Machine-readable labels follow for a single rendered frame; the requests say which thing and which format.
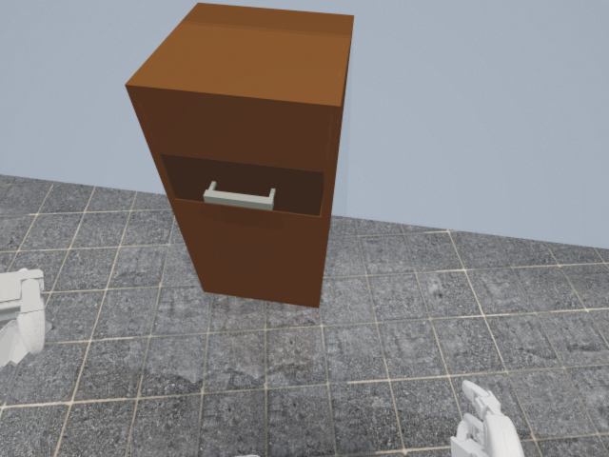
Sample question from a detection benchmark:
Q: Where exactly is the cabinet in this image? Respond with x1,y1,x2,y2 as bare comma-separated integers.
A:
125,3,354,308

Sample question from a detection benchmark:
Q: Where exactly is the right robot hand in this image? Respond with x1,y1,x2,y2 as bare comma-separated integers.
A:
450,380,524,457

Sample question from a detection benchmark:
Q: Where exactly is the handle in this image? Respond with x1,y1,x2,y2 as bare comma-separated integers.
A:
203,181,276,210

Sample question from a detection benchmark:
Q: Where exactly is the drawer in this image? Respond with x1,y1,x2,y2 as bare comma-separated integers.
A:
161,152,325,216

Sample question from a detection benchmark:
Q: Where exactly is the left robot hand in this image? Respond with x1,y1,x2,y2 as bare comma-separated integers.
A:
0,268,52,372

